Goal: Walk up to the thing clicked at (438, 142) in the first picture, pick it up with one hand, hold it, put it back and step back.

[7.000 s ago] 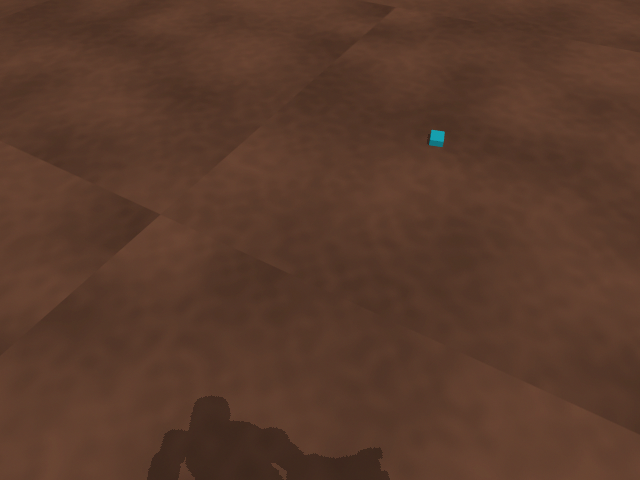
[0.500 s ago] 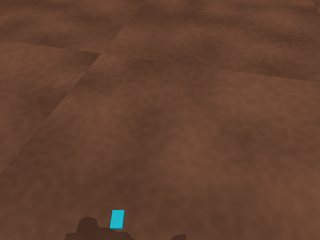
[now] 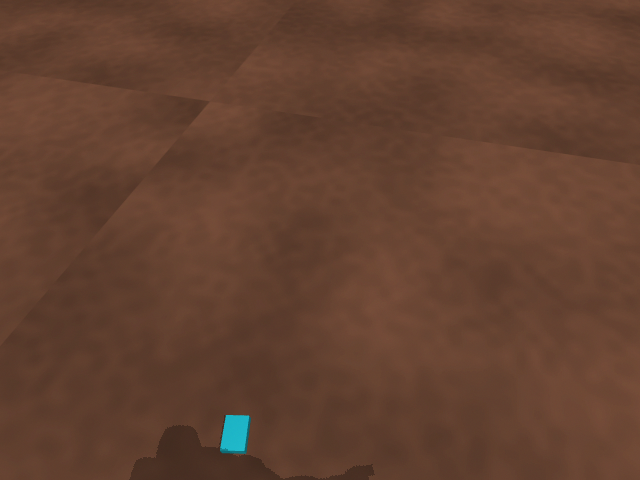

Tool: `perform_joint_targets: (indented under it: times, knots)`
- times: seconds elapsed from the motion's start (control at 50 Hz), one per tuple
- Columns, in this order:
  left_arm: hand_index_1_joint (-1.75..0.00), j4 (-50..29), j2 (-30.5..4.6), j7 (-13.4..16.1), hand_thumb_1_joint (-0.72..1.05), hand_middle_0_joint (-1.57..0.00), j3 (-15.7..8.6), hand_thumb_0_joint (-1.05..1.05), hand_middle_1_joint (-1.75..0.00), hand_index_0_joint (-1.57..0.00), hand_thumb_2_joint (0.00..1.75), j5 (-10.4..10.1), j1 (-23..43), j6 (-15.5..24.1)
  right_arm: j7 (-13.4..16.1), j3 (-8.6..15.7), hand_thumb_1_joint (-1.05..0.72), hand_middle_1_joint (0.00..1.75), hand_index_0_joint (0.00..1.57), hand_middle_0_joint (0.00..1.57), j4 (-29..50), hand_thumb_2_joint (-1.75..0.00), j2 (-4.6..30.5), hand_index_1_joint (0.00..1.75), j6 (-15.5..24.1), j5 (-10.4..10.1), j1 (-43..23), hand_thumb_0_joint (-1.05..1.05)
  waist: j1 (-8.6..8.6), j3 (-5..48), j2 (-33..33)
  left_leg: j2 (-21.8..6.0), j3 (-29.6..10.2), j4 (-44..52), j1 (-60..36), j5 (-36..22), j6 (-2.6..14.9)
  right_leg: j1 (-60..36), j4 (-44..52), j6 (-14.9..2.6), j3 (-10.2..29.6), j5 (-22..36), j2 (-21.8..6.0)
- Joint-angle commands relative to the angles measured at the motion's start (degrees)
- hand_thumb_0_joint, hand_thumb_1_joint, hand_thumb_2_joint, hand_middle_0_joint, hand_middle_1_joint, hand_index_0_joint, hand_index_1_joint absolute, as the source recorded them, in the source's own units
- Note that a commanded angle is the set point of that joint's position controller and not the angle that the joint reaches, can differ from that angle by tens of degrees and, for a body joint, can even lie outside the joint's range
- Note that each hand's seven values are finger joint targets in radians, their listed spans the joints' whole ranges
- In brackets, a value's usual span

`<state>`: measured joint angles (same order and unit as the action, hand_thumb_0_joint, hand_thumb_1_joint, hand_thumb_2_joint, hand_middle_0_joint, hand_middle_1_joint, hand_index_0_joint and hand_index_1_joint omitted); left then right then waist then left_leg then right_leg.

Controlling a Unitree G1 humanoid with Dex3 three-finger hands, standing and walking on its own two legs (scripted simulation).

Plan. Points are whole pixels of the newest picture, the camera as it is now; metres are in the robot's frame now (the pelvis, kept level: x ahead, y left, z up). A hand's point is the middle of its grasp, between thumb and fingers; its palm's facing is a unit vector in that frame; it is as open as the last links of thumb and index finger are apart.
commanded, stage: stand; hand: left
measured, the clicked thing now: (235, 434) +0.37 +0.28 -0.77
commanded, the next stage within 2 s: none
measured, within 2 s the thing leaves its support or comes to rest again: neither
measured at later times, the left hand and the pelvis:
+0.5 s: hand out of the picture +0.08 +0.25 -0.15, palm faces -0.02 -0.94 -0.35, open 7.4 cm; pelvis +0.00 +0.00 +0.00, yaw +0 degrees
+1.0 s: hand out of the picture +0.08 +0.25 -0.16, palm faces -0.02 -0.94 -0.34, open 7.4 cm; pelvis +0.01 +0.00 +0.00, yaw +0 degrees
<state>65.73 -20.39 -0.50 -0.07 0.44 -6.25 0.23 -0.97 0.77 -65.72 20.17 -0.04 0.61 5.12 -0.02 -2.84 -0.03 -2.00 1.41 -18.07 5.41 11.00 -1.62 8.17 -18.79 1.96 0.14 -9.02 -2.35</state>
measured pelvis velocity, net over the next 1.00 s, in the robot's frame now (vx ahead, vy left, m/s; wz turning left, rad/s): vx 0.01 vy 0.00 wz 0.00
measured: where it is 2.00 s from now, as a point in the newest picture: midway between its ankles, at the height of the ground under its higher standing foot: outside the picture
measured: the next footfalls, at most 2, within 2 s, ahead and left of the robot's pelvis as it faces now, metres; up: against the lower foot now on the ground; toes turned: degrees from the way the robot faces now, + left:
none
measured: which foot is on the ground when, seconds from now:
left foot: down 0.00-1.00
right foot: down 0.00-1.00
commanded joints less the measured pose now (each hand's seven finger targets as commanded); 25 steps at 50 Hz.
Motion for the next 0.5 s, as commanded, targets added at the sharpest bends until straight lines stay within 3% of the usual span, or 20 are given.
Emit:
perform_joint_targets:
  times: [0.0,0.06,0.12,0.26,0.38,0.48]
  knots:
    - [-0.3,-3.6,-12.5,0.9,0.9,-0.2,-2.3,0.0,-0.3,-0.2,0.9,0.0,2.4,1.4,1.0,2.2,-0.9,0.3,0.2,0.2,3.7,-0.9,12.4,0.3,1.4,-0.2,-2.6,0.0,0.37,5.2,0.4,-6.0,-4.3,2.4,-0.9,-7.9,1.92,-1.9,2.1,-2.59,3.7,8.2,-5.4]
    - [-0.3,-3.8,-12.6,1.0,0.9,-0.2,-2.4,0.0,-0.3,-0.2,0.9,0.0,3.0,1.5,1.1,2.0,-0.9,0.3,0.2,0.2,3.6,-0.9,12.2,0.3,1.4,-0.1,-1.9,0.0,0.49,5.4,0.6,-5.9,-4.0,2.0,-0.8,-8.9,1.81,-2.5,1.9,-2.56,4.0,10.3,-5.8]
    - [-0.3,-3.7,-12.3,0.9,0.9,-0.2,-2.3,0.0,-0.3,-0.2,0.9,-0.1,2.5,1.3,1.1,1.9,-0.9,0.3,0.2,0.2,3.6,-0.9,12.5,0.3,1.4,-0.1,-2.1,0.0,0.21,4.8,-0.4,-5.8,-4.1,2.8,-0.3,-7.0,1.67,-2.1,2.3,-2.59,3.8,7.4,-5.4]
    - [-0.3,-3.9,-12.2,0.9,0.9,-0.2,-2.3,0.0,-0.3,-0.2,0.9,0.0,2.5,1.3,1.2,1.8,-0.9,0.3,0.2,0.2,3.8,-0.9,12.5,0.3,1.7,-0.2,-2.1,0.0,0.05,4.7,-0.2,-6.3,-4.2,2.6,-1.1,-10.3,1.64,-2.1,1.7,-2.57,3.5,9.9,-5.3]
    - [-0.3,-3.9,-12.8,0.9,0.9,-0.2,-2.4,0.0,-0.3,-0.2,0.9,0.0,3.0,1.4,1.2,1.8,-0.9,0.3,0.2,0.2,4.1,-0.9,12.0,0.3,1.3,-0.1,-1.6,0.0,0.38,3.9,0.8,-5.8,-4.0,3.1,0.3,-5.5,1.85,-2.0,2.8,-2.45,3.6,6.1,-5.3]
    - [-0.3,-4.0,-12.4,0.8,0.9,-0.2,-2.4,0.0,-0.3,-0.2,0.9,-0.1,2.8,1.4,1.2,1.8,-0.9,0.3,0.2,0.2,4.1,-0.9,12.3,0.3,1.6,0.0,-1.6,0.0,-0.01,4.2,-0.5,-6.1,-4.0,3.0,0.1,-7.1,1.91,-2.6,2.4,-2.71,3.8,7.8,-5.5]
